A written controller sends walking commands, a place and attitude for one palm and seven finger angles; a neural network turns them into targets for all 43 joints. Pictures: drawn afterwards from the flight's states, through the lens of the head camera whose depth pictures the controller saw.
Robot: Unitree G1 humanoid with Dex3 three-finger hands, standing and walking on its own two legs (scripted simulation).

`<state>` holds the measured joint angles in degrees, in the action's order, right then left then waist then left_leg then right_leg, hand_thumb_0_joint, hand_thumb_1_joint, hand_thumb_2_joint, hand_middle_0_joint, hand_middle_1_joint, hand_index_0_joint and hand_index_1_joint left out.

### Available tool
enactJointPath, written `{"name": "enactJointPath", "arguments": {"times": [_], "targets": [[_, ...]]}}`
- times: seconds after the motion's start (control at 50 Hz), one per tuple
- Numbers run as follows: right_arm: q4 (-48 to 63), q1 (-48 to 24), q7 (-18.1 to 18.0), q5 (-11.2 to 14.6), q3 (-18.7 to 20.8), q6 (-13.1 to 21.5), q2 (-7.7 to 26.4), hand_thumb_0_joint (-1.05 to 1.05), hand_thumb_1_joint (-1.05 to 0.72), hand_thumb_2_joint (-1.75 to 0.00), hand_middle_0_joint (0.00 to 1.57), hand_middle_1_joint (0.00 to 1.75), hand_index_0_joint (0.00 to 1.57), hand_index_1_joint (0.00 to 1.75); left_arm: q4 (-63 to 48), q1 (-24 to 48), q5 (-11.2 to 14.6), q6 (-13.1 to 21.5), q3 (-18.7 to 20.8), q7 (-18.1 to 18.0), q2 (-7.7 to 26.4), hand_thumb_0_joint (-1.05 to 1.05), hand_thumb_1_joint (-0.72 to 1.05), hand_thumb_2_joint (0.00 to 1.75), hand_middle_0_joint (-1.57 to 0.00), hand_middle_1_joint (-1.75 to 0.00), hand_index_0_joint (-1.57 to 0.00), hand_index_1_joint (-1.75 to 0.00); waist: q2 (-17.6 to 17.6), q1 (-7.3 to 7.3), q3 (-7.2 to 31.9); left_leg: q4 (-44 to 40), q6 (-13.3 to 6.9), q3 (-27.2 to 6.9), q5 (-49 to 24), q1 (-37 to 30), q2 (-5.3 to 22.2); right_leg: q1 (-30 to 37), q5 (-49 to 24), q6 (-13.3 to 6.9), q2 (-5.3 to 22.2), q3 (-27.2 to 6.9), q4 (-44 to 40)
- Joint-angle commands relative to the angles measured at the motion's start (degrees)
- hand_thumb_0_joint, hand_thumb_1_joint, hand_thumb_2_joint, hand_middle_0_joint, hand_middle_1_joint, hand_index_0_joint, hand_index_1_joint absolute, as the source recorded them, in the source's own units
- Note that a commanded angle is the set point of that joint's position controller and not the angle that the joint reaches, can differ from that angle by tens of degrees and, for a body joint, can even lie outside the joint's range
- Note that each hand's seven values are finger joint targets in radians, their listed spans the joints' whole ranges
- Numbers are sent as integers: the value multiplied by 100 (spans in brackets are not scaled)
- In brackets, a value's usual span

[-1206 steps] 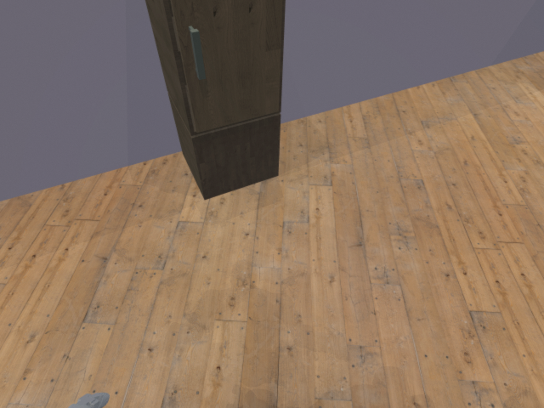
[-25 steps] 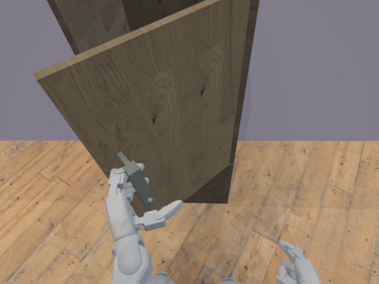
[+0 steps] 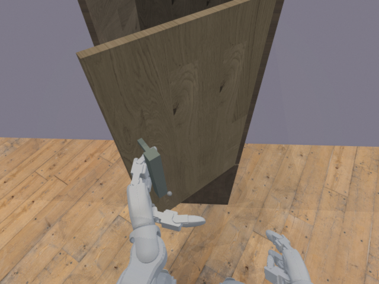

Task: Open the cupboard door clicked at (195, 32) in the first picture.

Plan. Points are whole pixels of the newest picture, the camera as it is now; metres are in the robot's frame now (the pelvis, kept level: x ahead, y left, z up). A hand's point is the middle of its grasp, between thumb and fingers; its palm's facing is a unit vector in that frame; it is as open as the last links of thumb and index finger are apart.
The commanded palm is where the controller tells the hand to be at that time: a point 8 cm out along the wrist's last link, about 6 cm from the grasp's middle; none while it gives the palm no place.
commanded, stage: slide the hand sideways off the handle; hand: left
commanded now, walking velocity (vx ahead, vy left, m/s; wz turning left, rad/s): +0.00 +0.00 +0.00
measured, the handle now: (152, 169) +0.35 +0.10 +0.05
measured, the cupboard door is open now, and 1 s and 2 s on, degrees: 39 43 43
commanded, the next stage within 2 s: draw the hand back to the body in 1.16 s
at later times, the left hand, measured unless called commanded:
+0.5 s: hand (165, 212) +0.25 +0.06 +0.06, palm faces -0.08 -1.00 +0.01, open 16.3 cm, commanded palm +0.22 +0.12 +0.05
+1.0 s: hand (136, 234) +0.21 +0.11 +0.05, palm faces +0.00 -1.00 -0.02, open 16.2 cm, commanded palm +0.17 +0.17 +0.05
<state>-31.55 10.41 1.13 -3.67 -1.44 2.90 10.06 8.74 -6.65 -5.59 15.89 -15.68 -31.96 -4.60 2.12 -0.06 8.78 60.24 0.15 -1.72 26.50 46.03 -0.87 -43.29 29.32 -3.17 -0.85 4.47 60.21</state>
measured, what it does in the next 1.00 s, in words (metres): stands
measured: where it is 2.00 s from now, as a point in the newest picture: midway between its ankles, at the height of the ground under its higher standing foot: outside the picture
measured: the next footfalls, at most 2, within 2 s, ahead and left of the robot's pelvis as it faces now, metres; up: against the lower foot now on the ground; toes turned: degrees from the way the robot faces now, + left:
none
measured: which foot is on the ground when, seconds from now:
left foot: down 0.00-1.00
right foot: down 0.00-1.00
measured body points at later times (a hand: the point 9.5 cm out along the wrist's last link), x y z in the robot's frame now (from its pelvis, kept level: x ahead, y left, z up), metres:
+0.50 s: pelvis +0.00 +0.03 -0.01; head +0.06 +0.02 +0.44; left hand +0.25 +0.12 +0.06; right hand +0.18 -0.18 -0.09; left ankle +0.03 +0.12 -0.67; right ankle +0.01 -0.09 -0.67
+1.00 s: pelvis +0.02 +0.01 -0.02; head +0.08 +0.00 +0.43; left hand +0.20 +0.16 +0.06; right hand +0.21 -0.21 -0.09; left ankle +0.03 +0.12 -0.67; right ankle +0.01 -0.09 -0.67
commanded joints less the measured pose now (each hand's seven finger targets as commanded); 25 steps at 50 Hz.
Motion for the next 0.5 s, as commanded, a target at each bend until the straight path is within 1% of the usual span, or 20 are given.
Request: {"name": "enactJointPath", "arguments": {"times": [0.0,0.02,0.04,0.06,0.1,0.12,0.14,0.16,0.18,0.22,0.24,0.26,0.3,0.34,0.36,0.38,0.42,0.44,0.46,0.48], "targets": [[1026,-81,-18,127,321,235,743,0,-90,-90,20,30,20,30,-1957,1223,-316,909,-770,2008,379,0,-50,30,-15,-30,-15,-30,-109,-309,1540,-515,-222,-31,-1144,-1136,-54,546,-1878,78,152,-468,-914],[1110,-32,-39,191,303,257,737,0,-90,-90,20,30,20,30,-1946,1075,-117,965,-781,2457,393,0,-50,30,-15,-30,-15,-30,-219,-337,1469,-523,-225,-51,-1097,-1127,-50,552,-1828,82,145,-453,-916],[1201,-32,-68,246,285,287,724,0,-90,-90,20,30,20,30,-1997,990,141,982,-762,2748,284,0,-50,30,-15,-30,-15,-30,-233,-334,1392,-568,-220,-81,-1020,-1145,-39,533,-1692,83,121,-418,-941],[1320,-86,-86,316,267,318,717,0,-90,-90,20,30,20,30,-2066,853,441,923,-741,2905,126,0,-50,30,-15,-30,-15,-30,-226,-308,1315,-649,-215,-127,-907,-1185,-26,499,-1450,70,83,-353,-983],[1437,-156,-127,380,232,363,723,0,-90,-90,20,30,20,30,-2048,643,808,797,-582,2883,-43,0,-50,30,-15,-30,-15,-30,-379,-270,1014,-750,-179,-186,-544,-1080,-10,298,-914,105,38,-240,-1041],[1462,-152,-138,382,229,370,740,0,-90,-90,20,30,20,30,-2024,630,871,725,-482,2770,-46,0,-50,30,-15,-30,-15,-30,-527,-266,935,-792,-172,-215,-368,-1018,-4,232,-682,122,28,-199,-1066],[1472,-146,-144,374,221,362,768,0,-90,-90,20,30,20,30,-1986,589,855,665,-335,2626,61,0,-50,30,-15,-30,-15,-30,-584,-237,811,-811,-163,-231,-266,-922,-8,184,-550,118,26,-184,-1060],[1487,-175,-133,361,228,363,786,0,-90,-90,20,30,20,30,-2012,485,776,643,-180,2465,192,0,-50,30,-15,-30,-15,-30,-531,-148,873,-834,-150,-258,-294,-897,-12,199,-533,93,20,-161,-969],[1524,-169,-111,333,234,347,780,0,-90,-90,20,30,20,30,-2122,457,652,634,-186,2319,205,0,-50,30,-15,-30,-15,-30,-415,-137,973,-805,-144,-246,-344,-924,-9,138,-582,90,35,-149,-875],[1561,-77,-58,299,254,314,754,0,-90,-90,20,30,20,30,-2213,269,399,624,-243,2106,198,0,-50,30,-15,-30,-15,-30,-374,-107,1115,-781,-120,-263,-497,-969,15,97,-698,68,30,-119,-732],[1590,-52,-33,290,264,291,748,0,-90,-90,20,30,20,30,-2196,92,305,606,-298,2038,167,0,-50,30,-15,-30,-15,-30,-439,-106,1123,-758,-123,-254,-573,-969,20,102,-764,65,26,-126,-721],[1638,-52,-13,286,274,264,763,0,-90,-90,20,30,20,30,-2268,-30,208,588,-250,1981,272,0,-50,30,-15,-30,-15,-30,-320,-32,1197,-766,-108,-267,-681,-948,26,156,-817,39,26,-124,-657],[1668,-42,8,282,267,202,738,0,-90,-90,20,30,20,30,-2335,-42,117,557,-349,1937,230,0,-50,30,-15,-30,-15,-30,-319,-79,1122,-768,-99,-259,-607,-969,44,85,-780,47,23,-122,-666],[1708,-56,-1,292,247,151,741,0,-90,-90,20,30,20,30,-2387,-88,80,515,-354,1930,276,0,-50,30,-15,-30,-15,-30,-287,-85,1023,-787,-100,-246,-485,-939,44,58,-696,45,15,-135,-701],[1746,-37,-8,291,250,125,753,0,-90,-90,20,30,20,30,-2428,-171,78,482,-289,1926,330,0,-50,30,-15,-30,-15,-30,-353,-29,1046,-824,-98,-285,-540,-920,41,146,-716,29,10,-116,-682],[1749,-43,-17,289,251,108,740,0,-90,-90,20,30,20,30,-2478,-226,88,478,-307,1932,301,0,-50,30,-15,-30,-15,-30,-385,-50,1108,-794,-96,-272,-657,-1002,56,142,-820,39,-1,-127,-674],[1794,-11,-25,305,245,86,714,0,-90,-90,20,30,20,30,-2597,-657,189,448,-223,1982,343,0,-50,30,-15,-30,-15,-30,-364,16,1135,-812,-84,-214,-797,-1021,47,301,-985,40,-13,-120,-703],[1826,3,-25,306,235,81,707,0,-90,-90,20,30,20,30,-2730,-785,262,436,-219,2020,340,0,-50,30,-15,-30,-15,-30,-363,7,1149,-801,-93,-180,-867,-1021,37,373,-1095,49,-20,-127,-725],[1834,19,-35,322,237,72,722,0,-90,-90,20,30,20,30,-2739,-1008,278,420,-85,2052,456,0,-50,30,-15,-30,-15,-30,-459,61,1165,-811,-83,-209,-1003,-1013,46,461,-1199,35,-31,-119,-690],[1863,14,-35,314,225,58,717,0,-90,-90,20,30,20,30,-2810,-1115,318,433,-105,2082,437,0,-50,30,-15,-30,-15,-30,-453,46,1102,-791,-85,-174,-1029,-989,42,458,-1263,52,-26,-128,-694]]}}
